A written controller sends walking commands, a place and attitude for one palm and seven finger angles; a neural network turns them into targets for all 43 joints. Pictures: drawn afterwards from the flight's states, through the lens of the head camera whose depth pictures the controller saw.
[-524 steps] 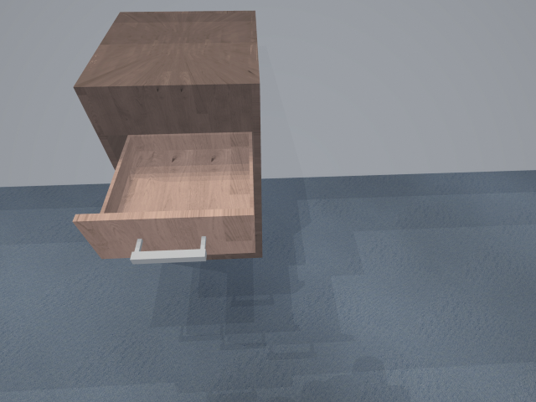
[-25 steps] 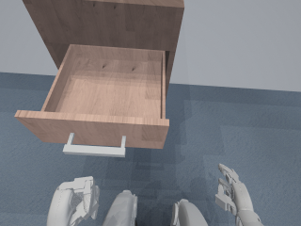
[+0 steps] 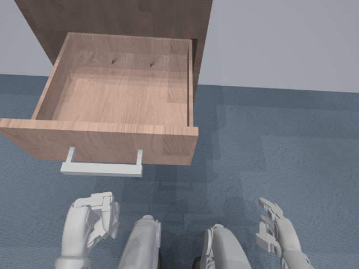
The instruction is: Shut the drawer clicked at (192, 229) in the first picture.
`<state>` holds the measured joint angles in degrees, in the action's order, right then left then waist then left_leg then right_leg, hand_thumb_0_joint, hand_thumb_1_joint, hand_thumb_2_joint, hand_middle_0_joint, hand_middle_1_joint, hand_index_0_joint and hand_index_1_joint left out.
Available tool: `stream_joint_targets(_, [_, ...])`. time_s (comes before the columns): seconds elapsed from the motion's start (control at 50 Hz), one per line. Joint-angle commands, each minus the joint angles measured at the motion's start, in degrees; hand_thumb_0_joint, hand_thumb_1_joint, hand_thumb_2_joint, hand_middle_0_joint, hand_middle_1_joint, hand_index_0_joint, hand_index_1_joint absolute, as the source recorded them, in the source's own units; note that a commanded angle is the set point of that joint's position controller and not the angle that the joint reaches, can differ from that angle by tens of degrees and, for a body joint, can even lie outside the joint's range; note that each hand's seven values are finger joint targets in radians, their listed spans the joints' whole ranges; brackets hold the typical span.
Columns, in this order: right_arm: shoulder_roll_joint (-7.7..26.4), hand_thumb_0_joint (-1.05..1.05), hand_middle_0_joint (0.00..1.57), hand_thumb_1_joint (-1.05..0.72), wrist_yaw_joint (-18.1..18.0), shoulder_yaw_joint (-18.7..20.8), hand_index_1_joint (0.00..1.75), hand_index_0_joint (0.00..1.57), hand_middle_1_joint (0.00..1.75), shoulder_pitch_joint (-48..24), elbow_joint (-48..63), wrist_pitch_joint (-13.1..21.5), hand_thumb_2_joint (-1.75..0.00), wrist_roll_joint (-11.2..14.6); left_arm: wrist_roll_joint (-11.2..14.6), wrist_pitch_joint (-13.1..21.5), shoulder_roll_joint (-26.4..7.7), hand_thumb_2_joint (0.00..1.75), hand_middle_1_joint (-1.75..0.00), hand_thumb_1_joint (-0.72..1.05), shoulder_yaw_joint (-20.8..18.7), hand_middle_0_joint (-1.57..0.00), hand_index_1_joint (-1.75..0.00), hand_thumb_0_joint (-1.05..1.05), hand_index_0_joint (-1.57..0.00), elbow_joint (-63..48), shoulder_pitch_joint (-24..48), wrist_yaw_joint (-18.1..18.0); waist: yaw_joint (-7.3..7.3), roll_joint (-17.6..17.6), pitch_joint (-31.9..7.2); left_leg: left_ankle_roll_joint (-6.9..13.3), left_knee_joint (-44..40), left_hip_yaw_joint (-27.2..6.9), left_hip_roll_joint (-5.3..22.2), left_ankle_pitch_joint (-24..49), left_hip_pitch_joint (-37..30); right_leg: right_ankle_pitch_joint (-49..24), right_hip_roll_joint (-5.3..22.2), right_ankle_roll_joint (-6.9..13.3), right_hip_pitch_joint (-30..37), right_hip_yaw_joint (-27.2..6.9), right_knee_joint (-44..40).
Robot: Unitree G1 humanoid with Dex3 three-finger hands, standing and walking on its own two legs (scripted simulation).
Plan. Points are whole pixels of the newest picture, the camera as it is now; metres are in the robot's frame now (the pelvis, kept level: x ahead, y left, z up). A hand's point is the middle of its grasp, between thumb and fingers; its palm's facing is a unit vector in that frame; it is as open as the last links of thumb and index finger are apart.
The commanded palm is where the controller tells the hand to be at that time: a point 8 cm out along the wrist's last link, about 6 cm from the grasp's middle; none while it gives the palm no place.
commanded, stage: bring the fist close to the handle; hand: left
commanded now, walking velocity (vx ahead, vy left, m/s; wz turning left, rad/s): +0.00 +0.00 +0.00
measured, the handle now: (104, 161) +0.33 +0.19 +0.00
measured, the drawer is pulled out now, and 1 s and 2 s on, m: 0.28 0.28 0.18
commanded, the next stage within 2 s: push the drawer shut in 0.56 s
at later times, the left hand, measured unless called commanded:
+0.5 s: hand (118, 213) +0.23 +0.14 +0.00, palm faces +0.05 -1.00 -0.02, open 3.3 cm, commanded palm +0.21 +0.19 +0.00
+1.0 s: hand (121, 197) +0.26 +0.14 +0.00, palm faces +0.02 -1.00 -0.02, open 3.2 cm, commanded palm +0.25 +0.19 +0.00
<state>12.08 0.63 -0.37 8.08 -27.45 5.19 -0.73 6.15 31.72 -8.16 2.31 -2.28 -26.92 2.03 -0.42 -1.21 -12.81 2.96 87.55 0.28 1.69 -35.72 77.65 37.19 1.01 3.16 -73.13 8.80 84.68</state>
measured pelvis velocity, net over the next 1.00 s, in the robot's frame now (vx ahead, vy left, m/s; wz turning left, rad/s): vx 0.00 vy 0.00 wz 0.00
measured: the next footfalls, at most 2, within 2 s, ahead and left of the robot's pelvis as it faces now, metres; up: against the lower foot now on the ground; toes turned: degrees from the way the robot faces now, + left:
none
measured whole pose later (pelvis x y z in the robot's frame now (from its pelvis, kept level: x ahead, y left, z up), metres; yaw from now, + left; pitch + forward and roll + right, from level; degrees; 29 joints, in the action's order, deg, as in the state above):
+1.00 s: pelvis +0.00 +0.00 -0.01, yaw +0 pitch +28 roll -4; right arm 13.0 1.0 -1.2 7.1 -28.8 3.1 -0.6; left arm 6.9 30.5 -9.7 0.5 4.8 -13.8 1.3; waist -0.7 -1.7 -12.6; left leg 2.9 90.1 0.1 1.6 -35.9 82.1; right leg 37.6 1.1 3.4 -77.5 8.9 87.4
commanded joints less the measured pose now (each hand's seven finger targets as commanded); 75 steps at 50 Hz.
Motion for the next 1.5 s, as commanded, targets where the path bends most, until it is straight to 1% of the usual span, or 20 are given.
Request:
stream_joint_targets(0.0, [7.5,0.00,0.20,-0.90,-0.6,3.2,0.30,0.20,0.30,-1.9,7.7,2.7,-0.90,-0.1,0.7,4.2,-3.4,0.90,-1.60,0.90,-2.3,-1.40,-1.60,0.00,-1.40,-9.0,1.3,0.1,-0.61,-0.4,-16.6,-1.6,-11.5,-5.3,-1.4,12.5,-13.7,-9.6,-1.9,-0.4,8.0,-6.7,-11.5])
stream_joint_targets(0.06, [7.9,0.00,0.20,-0.90,-0.4,3.1,0.30,0.20,0.30,-1.9,7.6,2.7,-0.90,-0.1,1.1,4.5,-2.9,0.90,-1.60,0.90,-1.5,-1.40,-1.60,0.00,-1.40,-9.1,3.6,0.3,-0.81,-1.9,-17.9,-1.6,-10.8,-5.4,-1.4,13.0,-14.2,-10.1,-1.7,-0.3,6.9,-6.7,-10.7])
stream_joint_targets(0.1, [7.9,0.00,0.20,-0.90,-0.3,3.2,0.30,0.20,0.30,-1.9,7.3,2.4,-0.90,-0.2,1.1,4.1,-3.5,0.90,-1.60,0.90,-2.6,-1.40,-1.60,0.00,-1.40,-7.4,3.1,0.3,-0.45,-1.2,-18.7,-1.5,-10.1,-5.2,-1.4,14.0,-13.4,-10.9,-1.9,-0.3,7.2,-6.8,-10.2])
stream_joint_targets(0.14, [8.1,0.00,0.20,-0.90,-0.2,3.0,0.30,0.20,0.30,-1.9,7.1,2.2,-0.90,-0.1,1.3,4.1,-3.1,0.90,-1.60,0.90,-2.1,-1.40,-1.60,0.00,-1.40,-7.0,5.7,0.4,-1.07,-0.5,-18.9,-1.5,-9.4,-5.3,-1.5,13.2,-12.5,-10.6,-1.7,-0.5,6.7,-6.9,-9.9])
stream_joint_targets(0.2, [8.0,0.00,0.20,-0.90,0.0,3.2,0.30,0.20,0.30,-1.8,7.8,1.9,-0.90,0.1,1.5,3.8,-4.0,0.90,-1.60,0.90,-2.9,-1.40,-1.60,0.00,-1.40,-9.8,2.9,0.2,0.70,-3.0,-21.7,-1.7,-10.7,-5.5,-1.4,16.0,-15.5,-12.1,-1.7,-0.2,7.8,-6.5,-9.4])
stream_joint_targets(0.24, [7.9,0.00,0.20,-0.90,0.2,3.2,0.30,0.20,0.30,-1.8,8.0,1.4,-0.90,0.1,1.4,3.3,-3.4,0.90,-1.60,0.90,-2.1,-1.40,-1.60,0.00,-1.40,-10.8,2.0,0.0,0.46,-2.9,-21.7,-1.7,-11.1,-5.4,-1.3,17.0,-16.6,-13.1,-1.6,-0.2,8.0,-6.3,-9.6])
stream_joint_targets(0.34, [7.6,0.00,0.20,-0.90,-0.1,3.2,0.30,0.20,0.30,-2.0,7.6,0.8,-0.90,0.3,1.2,2.7,-3.0,0.90,-1.60,0.90,-2.2,-1.40,-1.60,0.00,-1.40,-8.4,2.5,-0.5,-0.88,1.6,-18.7,-1.4,-9.9,-5.1,-1.6,13.6,-12.2,-11.5,-1.8,-0.7,8.6,-7.0,-10.6])
stream_joint_targets(0.4, [7.6,0.00,0.20,-0.90,-0.4,3.1,0.30,0.20,0.30,-2.3,7.2,0.9,-0.90,0.2,1.1,3.5,-4.0,0.90,-1.60,0.90,-3.1,-1.40,-1.60,0.00,-1.40,-7.7,4.0,-0.4,-0.89,1.3,-17.2,-1.3,-9.7,-5.0,-1.6,11.3,-10.8,-8.7,-1.9,-0.6,7.5,-7.3,-10.9])
stream_joint_targets(0.48, [7.7,0.00,0.20,-0.90,-0.5,2.9,0.30,0.20,0.30,-2.0,6.9,1.5,-0.90,0.0,1.4,5.2,-3.7,0.90,-1.60,0.90,-2.2,-1.40,-1.60,0.00,-1.40,-8.9,6.2,-0.1,-0.93,-1.1,-18.5,-1.4,-9.5,-5.1,-1.6,12.4,-12.4,-9.5,-1.8,-0.4,6.7,-7.2,-10.4])
stream_joint_targets(0.64, [7.9,0.00,0.20,-0.90,-0.1,3.3,0.30,0.20,0.30,-1.9,7.7,1.0,-0.90,0.4,1.8,3.4,-3.4,0.90,-1.60,0.90,-2.1,-1.40,-1.60,0.00,-1.40,-9.6,1.8,0.8,0.01,-1.9,-20.7,-1.6,-10.7,-5.3,-1.5,16.7,-15.7,-13.7,-1.7,-0.4,8.1,-6.3,-9.8])
stream_joint_targets(0.72, [8.0,0.00,0.20,-0.90,-0.3,3.0,0.30,0.20,0.30,-1.4,7.0,0.9,-0.90,0.0,0.9,3.4,-3.1,0.90,-1.60,0.90,-1.3,-1.40,-1.60,0.00,-1.40,-8.7,7.0,-0.5,-1.76,-0.8,-18.3,-1.5,-10.0,-5.7,-1.4,15.1,-14.5,-12.2,-1.8,-0.6,5.8,-6.1,-9.7])
stream_joint_targets(0.82, [8.3,0.00,0.20,-0.90,-0.3,2.7,0.30,0.20,0.30,-1.2,6.3,1.2,-0.90,-0.3,0.6,4.2,-3.9,0.90,-1.60,0.90,-2.0,-1.40,-1.60,0.00,-1.40,-6.5,13.0,-1.3,-1.83,-1.7,-19.3,-1.5,-9.4,-5.5,-1.6,12.8,-13.7,-10.1,-1.8,-0.5,4.9,-6.5,-9.8])
stream_joint_targets(0.84, [8.4,0.00,0.20,-0.90,-0.3,2.7,0.30,0.20,0.30,-0.9,6.3,1.0,-0.90,-0.2,0.8,4.0,-5.0,0.90,-1.60,0.90,-3.7,-1.40,-1.60,0.00,-1.40,-5.5,12.6,-1.3,-1.29,-1.1,-19.4,-1.6,-9.5,-5.4,-1.6,12.9,-13.3,-10.2,-1.8,-0.5,5.9,-6.7,-10.0])
stream_joint_targets(0.92, [8.8,0.00,0.20,-0.90,-0.1,2.6,0.30,0.20,0.30,-0.7,6.5,0.4,-0.90,0.1,1.2,2.6,-4.4,0.90,-1.60,0.90,-3.0,-1.40,-1.60,0.00,-1.40,-4.6,14.7,-0.7,-0.93,-2.2,-21.2,-1.5,-10.5,-5.3,-1.7,14.1,-15.1,-11.3,-1.8,-0.5,7.4,-6.8,-10.7])
stream_joint_targets(1.0, [9.2,0.00,0.20,-0.90,-0.3,2.6,0.30,0.20,0.30,-0.3,5.8,0.1,-0.90,0.3,1.6,1.8,-4.9,0.90,-1.60,0.90,-3.2,-1.40,-1.60,0.00,-1.40,-4.6,19.0,-0.7,-1.96,-2.1,-21.0,-1.4,-10.7,-5.8,-1.2,15.6,-16.2,-12.7,-1.8,-0.6,6.9,-6.4,-10.8])
stream_joint_targets(1.1, [9.4,0.00,0.20,-0.90,-0.6,2.5,0.30,0.20,0.30,-0.2,3.9,0.4,-0.90,-0.1,1.1,3.3,-5.2,0.90,-1.60,0.90,-3.0,-1.40,-1.60,0.00,-1.40,-2.5,27.1,-2.1,-3.49,-1.4,-19.7,-1.3,-10.3,-6.1,-1.2,11.7,-15.3,-9.4,-1.8,-0.8,4.1,-6.3,-11.0])
stream_joint_targets(1.22, [10.3,0.00,0.20,-0.90,-1.2,2.2,0.30,0.20,0.30,-0.6,2.2,0.5,-0.90,-0.1,1.2,4.5,-7.1,0.90,-1.60,0.90,-5.0,-1.40,-1.60,0.00,-1.40,2.4,36.9,-1.7,-3.87,-2.6,-19.2,-1.3,-10.2,-6.0,-1.5,6.1,-13.5,-5.1,-1.6,-0.8,2.6,-7.1,-11.4])
stream_joint_targets(1.34, [11.3,0.00,0.20,-0.90,-1.9,2.0,0.30,0.20,0.30,-0.1,1.5,0.1,-0.90,0.2,1.7,2.3,-8.1,0.90,-1.60,0.90,-5.0,-1.40,-1.60,0.00,-1.40,3.8,44.9,-1.5,-4.39,-4.4,-22.3,-1.4,-11.3,-6.8,-1.4,5.3,-16.5,-5.6,-1.3,-0.9,2.2,-6.6,-11.5])
stream_joint_targets(1.38, [11.3,0.00,0.20,-0.90,-1.9,1.9,0.30,0.20,0.30,-0.1,1.5,-0.2,-0.90,0.3,1.8,1.1,-7.0,0.90,-1.60,0.90,-4.2,-1.40,-1.60,0.00,-1.40,5.3,46.2,-1.6,-4.73,-3.5,-22.2,-1.3,-11.8,-6.9,-1.5,4.6,-16.9,-5.5,-1.2,-1.1,2.3,-6.5,-12.1])
stream_joint_targets(1.48, [11.5,0.00,0.20,-0.90,-2.1,1.7,0.30,0.20,0.30,0.3,1.1,-0.5,-0.90,0.4,1.5,0.0,-7.7,0.90,-1.60,0.90,-5.1,-1.40,-1.60,0.00,-1.40,9.2,51.7,-2.4,-4.84,-2.9,-21.6,-1.4,-12.8,-7.1,-1.5,2.4,-16.2,-4.1,-1.2,-1.2,2.6,-6.6,-12.6])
